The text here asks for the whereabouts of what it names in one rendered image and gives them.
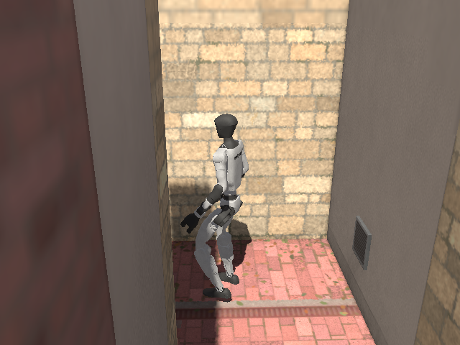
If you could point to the robot left forearm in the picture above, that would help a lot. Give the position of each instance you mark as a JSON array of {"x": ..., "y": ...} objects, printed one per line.
[{"x": 210, "y": 200}]

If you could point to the left robot upper arm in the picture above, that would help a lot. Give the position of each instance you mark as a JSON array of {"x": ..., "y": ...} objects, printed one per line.
[{"x": 220, "y": 159}]

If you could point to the right robot upper arm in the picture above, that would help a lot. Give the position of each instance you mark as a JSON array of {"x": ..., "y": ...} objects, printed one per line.
[{"x": 245, "y": 165}]

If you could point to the left robot hand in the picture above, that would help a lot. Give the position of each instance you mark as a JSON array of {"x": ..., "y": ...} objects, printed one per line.
[{"x": 191, "y": 220}]

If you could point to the robot left thigh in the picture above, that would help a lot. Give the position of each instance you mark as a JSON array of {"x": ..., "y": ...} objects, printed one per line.
[{"x": 209, "y": 226}]

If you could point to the right robot shin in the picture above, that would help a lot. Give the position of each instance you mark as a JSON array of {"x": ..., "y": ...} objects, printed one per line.
[{"x": 226, "y": 254}]

